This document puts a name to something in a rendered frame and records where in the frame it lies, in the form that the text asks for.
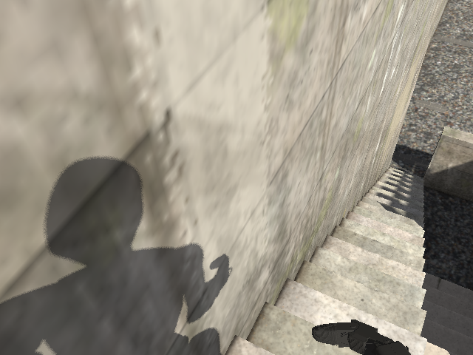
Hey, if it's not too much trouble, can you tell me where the stairs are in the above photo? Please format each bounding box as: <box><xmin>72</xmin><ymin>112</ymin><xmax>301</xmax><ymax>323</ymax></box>
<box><xmin>225</xmin><ymin>167</ymin><xmax>427</xmax><ymax>355</ymax></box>

